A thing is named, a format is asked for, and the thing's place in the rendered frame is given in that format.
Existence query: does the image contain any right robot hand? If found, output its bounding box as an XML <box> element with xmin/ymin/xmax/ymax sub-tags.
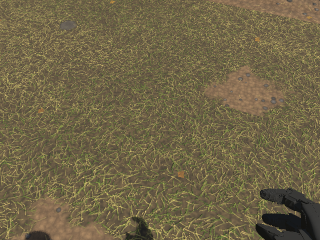
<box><xmin>255</xmin><ymin>187</ymin><xmax>320</xmax><ymax>240</ymax></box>

